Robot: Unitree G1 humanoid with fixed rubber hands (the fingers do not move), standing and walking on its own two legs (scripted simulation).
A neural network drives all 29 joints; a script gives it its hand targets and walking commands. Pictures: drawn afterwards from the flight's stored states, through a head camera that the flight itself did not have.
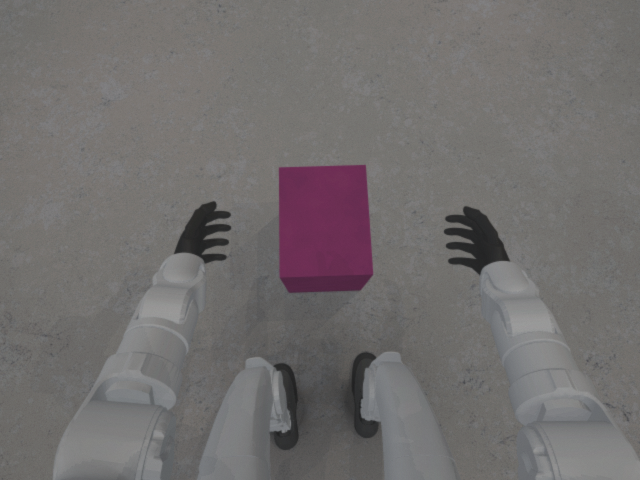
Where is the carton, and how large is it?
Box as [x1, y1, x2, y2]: [279, 165, 372, 292]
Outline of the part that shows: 365,165 279,167 280,278 289,292 356,290 360,289 371,276 372,263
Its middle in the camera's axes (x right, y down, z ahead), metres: +0.00 -0.01 +0.99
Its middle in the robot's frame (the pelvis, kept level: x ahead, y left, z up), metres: +0.53 +0.00 -0.56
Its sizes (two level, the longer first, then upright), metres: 0.255 0.200 0.267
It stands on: the floor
